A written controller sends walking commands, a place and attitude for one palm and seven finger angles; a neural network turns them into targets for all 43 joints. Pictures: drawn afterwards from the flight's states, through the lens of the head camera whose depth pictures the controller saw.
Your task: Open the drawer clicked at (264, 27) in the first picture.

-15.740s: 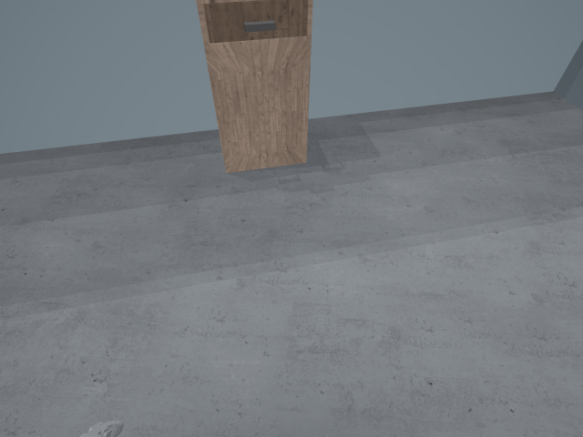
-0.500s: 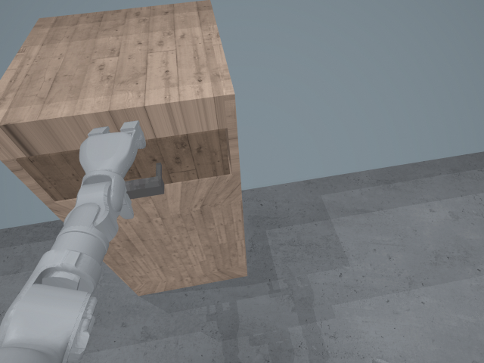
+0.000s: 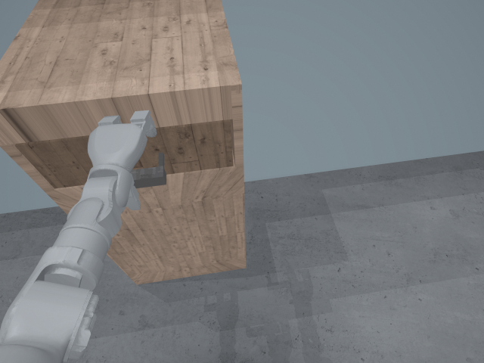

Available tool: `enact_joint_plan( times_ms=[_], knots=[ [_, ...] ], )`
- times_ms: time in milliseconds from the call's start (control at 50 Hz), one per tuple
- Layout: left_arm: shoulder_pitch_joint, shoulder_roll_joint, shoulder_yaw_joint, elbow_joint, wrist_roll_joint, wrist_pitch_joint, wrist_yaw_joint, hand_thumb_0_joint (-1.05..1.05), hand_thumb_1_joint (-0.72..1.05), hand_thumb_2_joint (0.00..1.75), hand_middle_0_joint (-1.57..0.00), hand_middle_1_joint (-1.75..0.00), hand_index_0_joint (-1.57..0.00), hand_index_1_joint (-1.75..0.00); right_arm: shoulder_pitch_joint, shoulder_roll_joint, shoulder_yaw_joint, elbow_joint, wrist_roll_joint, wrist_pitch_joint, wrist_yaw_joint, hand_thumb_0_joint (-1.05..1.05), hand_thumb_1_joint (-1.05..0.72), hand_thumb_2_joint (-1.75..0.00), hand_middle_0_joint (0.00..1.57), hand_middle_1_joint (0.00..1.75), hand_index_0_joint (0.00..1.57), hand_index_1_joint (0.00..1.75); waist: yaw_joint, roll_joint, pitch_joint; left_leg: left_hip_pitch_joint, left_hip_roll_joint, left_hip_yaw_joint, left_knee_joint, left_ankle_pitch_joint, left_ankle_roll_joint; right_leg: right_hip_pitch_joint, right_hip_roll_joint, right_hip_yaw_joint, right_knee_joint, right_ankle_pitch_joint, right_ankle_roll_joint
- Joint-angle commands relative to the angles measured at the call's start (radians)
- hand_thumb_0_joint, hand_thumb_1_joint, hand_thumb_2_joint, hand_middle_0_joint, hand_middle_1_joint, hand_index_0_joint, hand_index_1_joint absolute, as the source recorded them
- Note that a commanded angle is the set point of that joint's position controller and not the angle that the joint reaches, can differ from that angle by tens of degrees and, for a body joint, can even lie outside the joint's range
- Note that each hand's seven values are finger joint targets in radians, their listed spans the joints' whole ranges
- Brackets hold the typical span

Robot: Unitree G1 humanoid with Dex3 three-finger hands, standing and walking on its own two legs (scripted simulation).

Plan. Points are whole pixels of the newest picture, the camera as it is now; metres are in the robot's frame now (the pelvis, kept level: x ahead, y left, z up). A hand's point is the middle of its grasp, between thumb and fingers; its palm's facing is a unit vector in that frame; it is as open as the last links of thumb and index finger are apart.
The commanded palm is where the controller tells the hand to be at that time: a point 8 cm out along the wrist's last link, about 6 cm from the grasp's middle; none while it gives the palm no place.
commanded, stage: move the hooked fingers above the handle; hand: left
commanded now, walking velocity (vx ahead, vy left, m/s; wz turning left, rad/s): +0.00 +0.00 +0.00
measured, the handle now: (135, 169) +0.48 +0.23 +0.01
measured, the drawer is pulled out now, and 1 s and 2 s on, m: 0.00 0.00 0.00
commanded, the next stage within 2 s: none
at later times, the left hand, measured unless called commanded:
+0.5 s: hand (101, 173) +0.42 +0.26 +0.06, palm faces -0.07 +0.00 -1.00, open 13.8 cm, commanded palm +0.42 +0.25 +0.13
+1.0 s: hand (113, 166) +0.44 +0.24 +0.07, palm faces -0.02 -0.03 -1.00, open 13.6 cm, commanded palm +0.42 +0.24 +0.13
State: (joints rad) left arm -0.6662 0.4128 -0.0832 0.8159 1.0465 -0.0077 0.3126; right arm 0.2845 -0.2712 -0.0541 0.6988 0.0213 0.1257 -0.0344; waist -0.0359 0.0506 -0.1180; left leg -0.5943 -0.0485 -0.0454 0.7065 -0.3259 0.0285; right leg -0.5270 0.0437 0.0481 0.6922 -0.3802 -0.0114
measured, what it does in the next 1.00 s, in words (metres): stands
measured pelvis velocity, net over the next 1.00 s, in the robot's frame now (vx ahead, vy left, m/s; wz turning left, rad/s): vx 0.00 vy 0.00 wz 0.01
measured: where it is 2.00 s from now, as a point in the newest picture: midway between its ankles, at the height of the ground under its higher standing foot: outside the picture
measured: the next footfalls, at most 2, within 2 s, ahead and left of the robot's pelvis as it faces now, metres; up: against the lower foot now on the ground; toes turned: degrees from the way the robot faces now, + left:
none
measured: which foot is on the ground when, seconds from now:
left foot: down 0.00-1.00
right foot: down 0.00-1.00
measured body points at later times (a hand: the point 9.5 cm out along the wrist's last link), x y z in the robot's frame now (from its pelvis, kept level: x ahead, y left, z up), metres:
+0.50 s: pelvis +0.00 -0.02 +0.00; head +0.06 -0.03 +0.45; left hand +0.42 +0.26 +0.12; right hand +0.06 -0.31 -0.12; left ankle +0.01 +0.10 -0.72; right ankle -0.03 -0.12 -0.72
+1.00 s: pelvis +0.00 +0.00 +0.00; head +0.05 -0.01 +0.45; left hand +0.43 +0.24 +0.12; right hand +0.09 -0.25 -0.13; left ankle +0.01 +0.10 -0.72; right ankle -0.03 -0.12 -0.72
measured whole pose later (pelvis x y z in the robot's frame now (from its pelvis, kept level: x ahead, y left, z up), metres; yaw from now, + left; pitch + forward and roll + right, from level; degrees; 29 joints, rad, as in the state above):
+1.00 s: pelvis +0.00 +0.00 +0.00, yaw +0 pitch +12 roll -1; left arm -0.68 0.45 -0.07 0.87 1.03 0.02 0.21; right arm 0.28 -0.22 -0.03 0.67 0.03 0.12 -0.04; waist -0.03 0.06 -0.12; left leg -0.58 -0.05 -0.05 0.70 -0.32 0.03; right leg -0.50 0.04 0.04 0.67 -0.38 -0.01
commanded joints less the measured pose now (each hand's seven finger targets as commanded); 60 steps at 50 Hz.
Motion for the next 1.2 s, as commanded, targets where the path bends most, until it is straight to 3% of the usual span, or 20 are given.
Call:
enact_joint_plan(
  times_ms=[0,120,240,380,420,440,520,540,580,640,720,820,880,940,960,1020,1080,1120,1160,1180],
  knots=[
    [-0.477,0.430,0.189,-0.104,0.014,0.143,0.038,0.00,-0.50,0.30,-0.30,-1.20,-0.30,-1.20,0.012,-0.123,-0.023,-0.105,0.004,-0.009,-0.020,0.00,-0.90,-0.90,0.20,0.30,0.20,0.30,0.017,-0.034,-0.375,0.219,0.009,0.054,-0.088,0.338,0.014,0.185,0.009,-0.050,-0.092,0.343,-0.031],
    [-0.405,0.461,0.191,-0.021,-0.010,0.136,-0.048,0.00,-0.50,0.30,-0.30,-1.20,-0.30,-1.20,-0.009,-0.122,-0.007,-0.130,0.020,-0.001,-0.056,0.00,-0.90,-0.90,0.20,0.30,0.20,0.30,0.019,-0.130,-0.287,0.154,0.007,0.073,-0.129,0.221,0.026,0.238,-0.010,-0.023,-0.146,0.297,-0.011],
    [-0.361,0.470,0.199,-0.009,-0.005,0.053,-0.091,0.00,-0.50,0.30,-0.30,-1.20,-0.30,-1.20,0.003,-0.121,-0.007,-0.149,0.022,-0.016,-0.069,0.00,-0.90,-0.90,0.20,0.30,0.20,0.30,0.016,-0.125,-0.253,0.116,0.005,0.081,-0.120,0.186,0.030,0.231,-0.016,-0.002,-0.158,0.284,-0.006],
    [-0.369,0.439,0.184,-0.113,-0.006,-0.038,-0.083,0.00,-0.50,0.30,-0.30,-1.20,-0.30,-1.20,0.044,-0.126,-0.036,-0.140,0.018,-0.035,-0.061,0.00,-0.90,-0.90,0.20,0.30,0.20,0.30,-0.005,-0.043,-0.337,0.165,0.006,0.081,-0.070,0.264,0.033,0.202,-0.015,0.003,-0.120,0.399,-0.006],
    [-0.400,0.383,0.139,-0.177,-0.016,-0.061,-0.082,0.00,-0.50,0.30,-0.30,-1.20,-0.30,-1.20,0.055,-0.124,-0.047,-0.133,0.016,-0.040,-0.055,0.00,-0.90,-0.90,0.20,0.30,0.20,0.30,-0.025,-0.003,-0.368,0.215,0.003,0.077,-0.051,0.304,0.034,0.176,-0.009,-0.002,-0.111,0.431,-0.009],
    [-0.427,0.333,0.097,-0.197,-0.025,-0.072,-0.086,0.00,-0.50,0.30,-0.30,-1.20,-0.30,-1.20,0.064,-0.122,-0.051,-0.125,0.013,-0.044,-0.051,0.00,-0.90,-0.90,0.20,0.30,0.20,0.30,-0.048,-0.019,-0.365,0.234,0.005,0.071,-0.042,0.324,0.037,0.164,-0.009,-0.006,-0.114,0.450,-0.008],
    [-0.479,0.327,0.085,-0.257,-0.040,-0.091,-0.074,0.00,-0.50,0.30,-0.30,-1.20,-0.30,-1.20,0.072,-0.127,-0.060,-0.102,0.013,-0.047,-0.050,0.00,-0.90,-0.90,0.20,0.30,0.20,0.30,-0.061,0.026,-0.350,0.277,0.005,0.052,-0.036,0.321,0.034,0.093,0.000,-0.019,-0.108,0.382,-0.016],
    [-0.499,0.298,0.062,-0.269,-0.042,-0.089,-0.070,0.00,-0.50,0.30,-0.30,-1.20,-0.30,-1.20,0.074,-0.126,-0.060,-0.098,0.010,-0.048,-0.047,0.00,-0.90,-0.90,0.20,0.30,0.20,0.30,-0.072,0.036,-0.346,0.295,0.007,0.046,-0.031,0.343,0.035,0.072,0.004,-0.025,-0.108,0.374,-0.019],
    [-0.497,0.337,0.102,-0.253,-0.038,-0.077,-0.051,0.00,-0.50,0.30,-0.30,-1.20,-0.30,-1.20,0.080,-0.130,-0.059,-0.087,0.009,-0.048,-0.041,0.00,-0.90,-0.90,0.20,0.30,0.20,0.30,-0.057,0.066,-0.342,0.307,0.009,0.040,-0.032,0.354,0.030,0.051,0.010,-0.035,-0.098,0.357,-0.026],
    [-0.466,0.375,0.154,-0.236,-0.031,-0.041,-0.027,0.00,-0.50,0.30,-0.30,-1.20,-0.30,-1.20,0.076,-0.131,-0.054,-0.089,0.000,-0.037,-0.028,0.00,-0.90,-0.90,0.20,0.30,0.20,0.30,-0.021,0.059,-0.412,0.315,0.010,0.035,-0.029,0.446,0.021,0.099,0.014,-0.049,-0.070,0.417,-0.034],
    [-0.463,0.325,0.114,-0.208,-0.030,0.005,-0.026,0.00,-0.50,0.30,-0.30,-1.20,-0.30,-1.20,0.055,-0.127,-0.049,-0.100,0.007,-0.032,-0.020,0.00,-0.90,-0.90,0.20,0.30,0.20,0.30,-0.032,0.013,-0.354,0.296,0.014,0.033,-0.044,0.413,0.020,0.085,0.016,-0.060,-0.080,0.383,-0.031],
    [-0.523,0.321,0.096,-0.176,-0.015,0.028,-0.033,0.00,-0.50,0.30,-0.30,-1.20,-0.30,-1.20,0.052,-0.127,-0.039,-0.104,0.006,-0.028,-0.024,0.00,-0.90,-0.90,0.20,0.30,0.20,0.30,-0.044,-0.020,-0.336,0.303,0.019,0.019,-0.062,0.374,0.020,0.064,0.015,-0.068,-0.088,0.325,-0.030],
    [-0.502,0.339,0.120,-0.188,-0.008,0.020,-0.036,0.00,-0.50,0.30,-0.30,-1.20,-0.30,-1.20,0.050,-0.122,-0.039,-0.111,0.001,-0.028,-0.023,0.00,-0.90,-0.90,0.20,0.30,0.20,0.30,-0.021,0.017,-0.382,0.342,0.020,0.016,-0.058,0.407,0.016,0.076,0.015,-0.067,-0.083,0.331,-0.035],
    [-0.511,0.290,0.082,-0.175,-0.013,0.018,-0.045,0.00,-0.50,0.30,-0.30,-1.20,-0.30,-1.20,0.048,-0.118,-0.035,-0.115,0.000,-0.030,-0.023,0.00,-0.90,-0.90,0.20,0.30,0.20,0.30,-0.034,0.004,-0.348,0.330,0.022,0.013,-0.067,0.375,0.016,0.058,0.015,-0.070,-0.095,0.295,-0.035],
    [-0.521,0.312,0.100,-0.185,-0.009,0.011,-0.043,0.00,-0.50,0.30,-0.30,-1.20,-0.30,-1.20,0.051,-0.120,-0.037,-0.113,0.002,-0.031,-0.024,0.00,-0.90,-0.90,0.20,0.30,0.20,0.30,-0.034,-0.013,-0.356,0.338,0.027,0.009,-0.067,0.371,0.016,0.053,0.016,-0.070,-0.092,0.290,-0.033],
    [-0.505,0.272,0.074,-0.197,-0.018,0.006,-0.045,0.00,-0.50,0.30,-0.30,-1.20,-0.30,-1.20,0.047,-0.114,-0.039,-0.120,0.000,-0.035,-0.022,0.00,-0.90,-0.90,0.20,0.30,0.20,0.30,-0.030,0.018,-0.353,0.353,0.025,0.012,-0.064,0.379,0.015,0.046,0.017,-0.070,-0.095,0.289,-0.035],
    [-0.505,0.295,0.087,-0.141,-0.011,0.014,-0.044,0.00,-0.50,0.30,-0.30,-1.20,-0.30,-1.20,0.052,-0.120,-0.035,-0.112,0.004,-0.035,-0.024,0.00,-0.90,-0.90,0.20,0.30,0.20,0.30,-0.036,-0.016,-0.302,0.304,0.024,0.009,-0.075,0.321,0.016,0.036,0.018,-0.070,-0.099,0.252,-0.035],
    [-0.530,0.263,0.060,-0.168,-0.010,0.015,-0.041,0.00,-0.50,0.30,-0.30,-1.20,-0.30,-1.20,0.055,-0.117,-0.038,-0.114,0.003,-0.040,-0.020,0.00,-0.90,-0.90,0.20,0.30,0.20,0.30,-0.034,0.020,-0.319,0.326,0.024,0.007,-0.078,0.321,0.014,0.024,0.018,-0.072,-0.100,0.237,-0.038],
    [-0.539,0.308,0.095,-0.174,0.000,0.011,-0.035,0.00,-0.50,0.30,-0.30,-1.20,-0.30,-1.20,0.060,-0.122,-0.043,-0.109,0.002,-0.041,-0.021,0.00,-0.90,-0.90,0.20,0.30,0.20,0.30,-0.029,0.028,-0.358,0.339,0.025,0.008,-0.072,0.334,0.012,0.036,0.017,-0.067,-0.095,0.245,-0.037],
    [-0.529,0.287,0.078,-0.181,-0.004,0.015,-0.034,0.00,-0.50,0.30,-0.30,-1.20,-0.30,-1.20,0.060,-0.121,-0.042,-0.110,0.002,-0.040,-0.021,0.00,-0.90,-0.90,0.20,0.30,0.20,0.30,-0.029,0.036,-0.364,0.343,0.023,0.010,-0.070,0.339,0.012,0.039,0.018,-0.066,-0.096,0.251,-0.038]
  ],
)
